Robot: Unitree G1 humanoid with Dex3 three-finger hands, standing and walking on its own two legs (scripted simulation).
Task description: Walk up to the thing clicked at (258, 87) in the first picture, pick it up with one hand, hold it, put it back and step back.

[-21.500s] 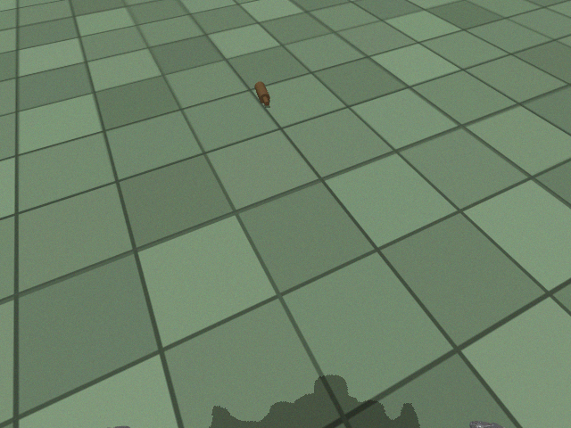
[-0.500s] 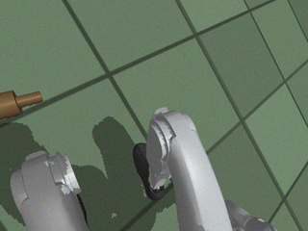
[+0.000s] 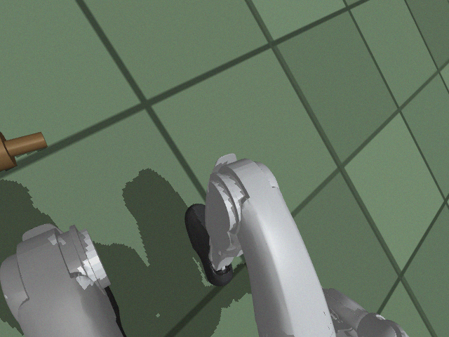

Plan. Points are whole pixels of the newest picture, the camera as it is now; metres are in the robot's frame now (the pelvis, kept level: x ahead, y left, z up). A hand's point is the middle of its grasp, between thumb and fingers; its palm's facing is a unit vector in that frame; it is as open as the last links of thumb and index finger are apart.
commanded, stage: close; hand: left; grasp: from above
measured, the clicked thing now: out of the picture +0.46 +0.26 -0.27
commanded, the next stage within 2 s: settle in 1.46 s
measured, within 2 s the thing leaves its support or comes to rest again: leaves its support in 1.92 s
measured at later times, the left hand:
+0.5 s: hand out of the picture +0.45 +0.28 -0.24, palm faces -0.44 -0.12 -0.89, open 10.0 cm
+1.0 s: hand out of the picture +0.45 +0.28 -0.23, palm faces -0.44 -0.11 -0.89, open 9.8 cm
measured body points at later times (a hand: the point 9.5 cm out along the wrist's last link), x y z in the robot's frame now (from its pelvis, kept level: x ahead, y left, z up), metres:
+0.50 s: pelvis +0.00 +0.00 +0.01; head +0.27 +0.11 +0.35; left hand +0.47 +0.28 -0.18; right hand +0.04 -0.26 -0.04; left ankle +0.06 +0.12 -0.27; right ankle +0.14 -0.14 -0.27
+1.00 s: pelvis +0.00 +0.00 +0.01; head +0.27 +0.11 +0.35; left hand +0.47 +0.28 -0.18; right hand +0.03 -0.26 -0.04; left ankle +0.06 +0.12 -0.27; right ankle +0.14 -0.14 -0.27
